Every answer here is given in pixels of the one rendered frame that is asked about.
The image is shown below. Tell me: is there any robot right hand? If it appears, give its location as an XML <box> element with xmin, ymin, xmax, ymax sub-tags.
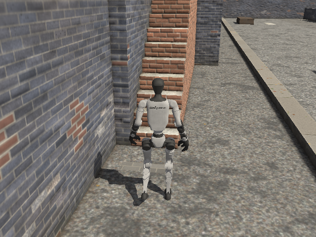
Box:
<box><xmin>178</xmin><ymin>140</ymin><xmax>189</xmax><ymax>152</ymax></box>

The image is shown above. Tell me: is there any left robot forearm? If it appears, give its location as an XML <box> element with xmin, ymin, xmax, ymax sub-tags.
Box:
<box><xmin>130</xmin><ymin>119</ymin><xmax>139</xmax><ymax>137</ymax></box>

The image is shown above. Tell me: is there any humanoid robot torso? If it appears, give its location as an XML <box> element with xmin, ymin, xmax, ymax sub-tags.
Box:
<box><xmin>147</xmin><ymin>98</ymin><xmax>169</xmax><ymax>148</ymax></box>

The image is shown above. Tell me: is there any right robot forearm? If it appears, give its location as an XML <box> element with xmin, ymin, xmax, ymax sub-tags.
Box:
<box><xmin>177</xmin><ymin>120</ymin><xmax>188</xmax><ymax>141</ymax></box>

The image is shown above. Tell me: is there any robot left upper arm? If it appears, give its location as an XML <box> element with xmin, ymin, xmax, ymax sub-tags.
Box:
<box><xmin>134</xmin><ymin>99</ymin><xmax>148</xmax><ymax>126</ymax></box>

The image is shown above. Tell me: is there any left robot shin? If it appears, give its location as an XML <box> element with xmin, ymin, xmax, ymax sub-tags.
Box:
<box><xmin>143</xmin><ymin>160</ymin><xmax>150</xmax><ymax>193</ymax></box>

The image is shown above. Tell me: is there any robot left hand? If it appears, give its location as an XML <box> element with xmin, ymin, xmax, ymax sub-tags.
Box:
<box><xmin>129</xmin><ymin>135</ymin><xmax>140</xmax><ymax>145</ymax></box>

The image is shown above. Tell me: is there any robot right upper arm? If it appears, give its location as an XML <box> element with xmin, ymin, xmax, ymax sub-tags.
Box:
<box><xmin>168</xmin><ymin>99</ymin><xmax>182</xmax><ymax>127</ymax></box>

